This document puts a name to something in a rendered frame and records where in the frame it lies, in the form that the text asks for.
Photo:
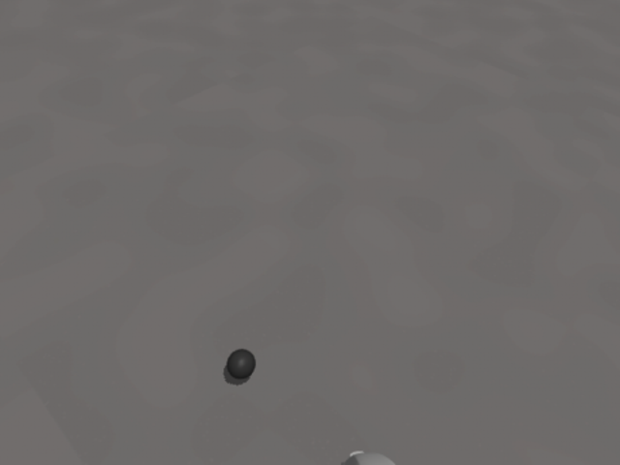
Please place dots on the ball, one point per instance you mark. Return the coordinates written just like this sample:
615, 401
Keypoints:
241, 364

